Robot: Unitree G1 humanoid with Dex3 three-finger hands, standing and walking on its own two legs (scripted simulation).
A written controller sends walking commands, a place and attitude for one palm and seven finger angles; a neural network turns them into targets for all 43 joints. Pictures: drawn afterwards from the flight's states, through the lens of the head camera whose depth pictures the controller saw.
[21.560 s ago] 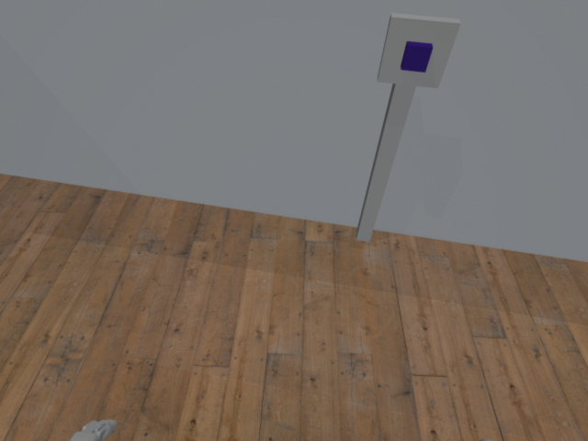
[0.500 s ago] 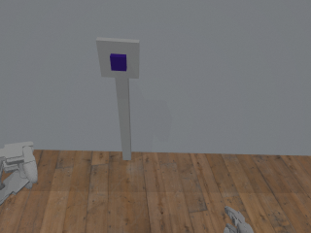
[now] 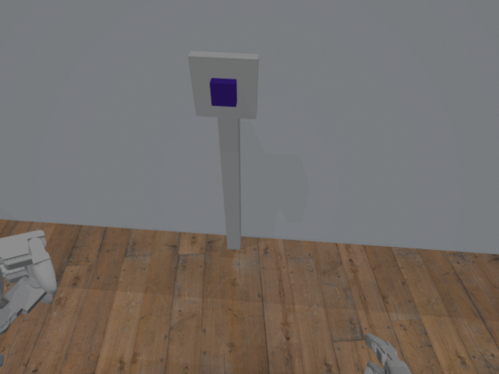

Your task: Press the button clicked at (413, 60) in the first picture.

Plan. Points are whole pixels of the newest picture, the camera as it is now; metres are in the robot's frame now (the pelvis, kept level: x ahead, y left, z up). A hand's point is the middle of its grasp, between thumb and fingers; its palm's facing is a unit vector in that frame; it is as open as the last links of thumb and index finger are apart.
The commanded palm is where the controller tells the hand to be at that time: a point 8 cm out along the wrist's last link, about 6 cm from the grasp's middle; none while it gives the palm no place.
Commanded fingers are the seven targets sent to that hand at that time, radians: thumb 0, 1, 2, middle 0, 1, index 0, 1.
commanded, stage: stop stepping back and stand still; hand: left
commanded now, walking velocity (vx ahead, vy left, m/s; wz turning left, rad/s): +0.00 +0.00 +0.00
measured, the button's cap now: (224, 92) +0.75 +0.11 +0.07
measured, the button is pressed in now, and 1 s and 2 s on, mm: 0 0 0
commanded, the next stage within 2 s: let the arm hang, fingers relaxed in 0.24 s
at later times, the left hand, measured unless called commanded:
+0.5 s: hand (95, 352) +0.17 +0.26 -0.06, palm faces +0.07 -0.90 -0.43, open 3.0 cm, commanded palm none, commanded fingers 0.00 0.90 0.90 -0.97 -1.14 -0.97 -1.14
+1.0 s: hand out of the picture -0.07 +0.20 -0.16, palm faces +0.03 -0.97 -0.23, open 6.2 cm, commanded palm none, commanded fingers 0.00 0.90 0.90 -0.20 -0.30 -0.20 -0.30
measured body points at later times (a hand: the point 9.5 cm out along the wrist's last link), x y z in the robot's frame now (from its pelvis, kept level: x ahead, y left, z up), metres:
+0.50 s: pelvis -0.01 +0.02 +0.00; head +0.00 -0.01 +0.45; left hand +0.16 +0.31 -0.03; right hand +0.16 -0.24 -0.11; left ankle +0.01 +0.12 -0.73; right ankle -0.01 -0.09 -0.73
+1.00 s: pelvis -0.03 +0.01 +0.01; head +0.00 +0.01 +0.46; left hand -0.07 +0.25 -0.14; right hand -0.07 -0.19 -0.16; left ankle +0.01 +0.12 -0.73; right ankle -0.01 -0.09 -0.73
